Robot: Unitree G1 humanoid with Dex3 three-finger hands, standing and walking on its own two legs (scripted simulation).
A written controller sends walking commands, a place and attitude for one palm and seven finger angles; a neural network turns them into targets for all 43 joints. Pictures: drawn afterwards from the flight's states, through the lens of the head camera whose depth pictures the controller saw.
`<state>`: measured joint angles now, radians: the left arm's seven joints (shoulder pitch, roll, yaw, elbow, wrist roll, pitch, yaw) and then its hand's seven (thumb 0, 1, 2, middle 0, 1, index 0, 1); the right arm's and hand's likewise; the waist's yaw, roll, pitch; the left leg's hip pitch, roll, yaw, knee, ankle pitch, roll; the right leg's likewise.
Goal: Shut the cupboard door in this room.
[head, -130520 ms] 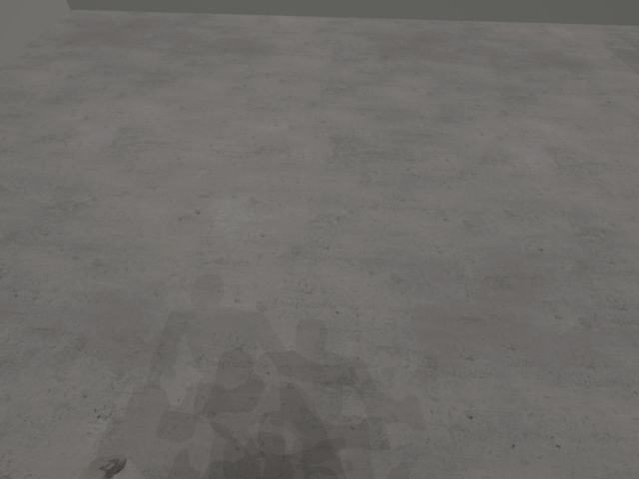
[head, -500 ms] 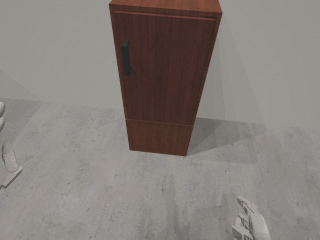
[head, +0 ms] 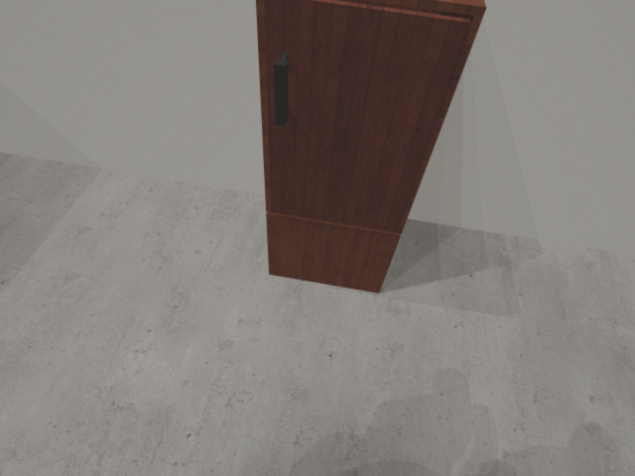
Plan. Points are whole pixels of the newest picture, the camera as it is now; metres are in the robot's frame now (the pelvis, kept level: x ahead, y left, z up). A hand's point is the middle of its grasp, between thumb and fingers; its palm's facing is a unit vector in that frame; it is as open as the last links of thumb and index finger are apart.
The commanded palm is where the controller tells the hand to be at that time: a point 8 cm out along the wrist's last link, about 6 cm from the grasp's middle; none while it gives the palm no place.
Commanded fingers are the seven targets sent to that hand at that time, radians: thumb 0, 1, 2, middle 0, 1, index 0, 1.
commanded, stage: let the arm hang, fingers relaxed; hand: left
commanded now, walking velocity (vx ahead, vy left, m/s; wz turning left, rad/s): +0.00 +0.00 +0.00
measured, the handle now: (283, 89) +0.83 +0.12 +0.03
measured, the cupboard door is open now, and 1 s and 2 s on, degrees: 0 0 0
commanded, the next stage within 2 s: look to check the result in 0.72 s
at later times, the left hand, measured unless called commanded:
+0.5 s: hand out of the picture -0.01 +0.20 -0.17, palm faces +0.01 -0.97 -0.25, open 7.3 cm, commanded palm none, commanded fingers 0.00 0.90 0.90 -0.20 -0.30 -0.20 -0.30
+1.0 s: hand out of the picture +0.03 +0.20 -0.16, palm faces -0.01 -0.97 -0.25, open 7.3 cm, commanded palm none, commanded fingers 0.00 0.90 0.90 -0.20 -0.30 -0.20 -0.30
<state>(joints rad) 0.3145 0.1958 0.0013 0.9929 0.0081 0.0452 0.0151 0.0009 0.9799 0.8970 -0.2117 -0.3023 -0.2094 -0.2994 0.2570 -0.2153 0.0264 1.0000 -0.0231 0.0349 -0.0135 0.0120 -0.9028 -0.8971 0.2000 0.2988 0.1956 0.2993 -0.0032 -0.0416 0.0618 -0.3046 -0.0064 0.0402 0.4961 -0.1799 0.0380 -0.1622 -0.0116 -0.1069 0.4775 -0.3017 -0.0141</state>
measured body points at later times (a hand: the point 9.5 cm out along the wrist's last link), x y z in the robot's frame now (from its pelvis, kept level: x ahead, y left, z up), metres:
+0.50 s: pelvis +0.00 +0.01 +0.01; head -0.01 +0.00 +0.46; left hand -0.01 +0.26 -0.15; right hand +0.01 -0.23 -0.15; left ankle +0.05 +0.09 -0.74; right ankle -0.03 -0.11 -0.74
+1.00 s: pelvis +0.01 -0.01 +0.01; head +0.02 -0.01 +0.46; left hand +0.03 +0.25 -0.14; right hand +0.02 -0.26 -0.15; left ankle +0.05 +0.09 -0.74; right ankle -0.03 -0.11 -0.74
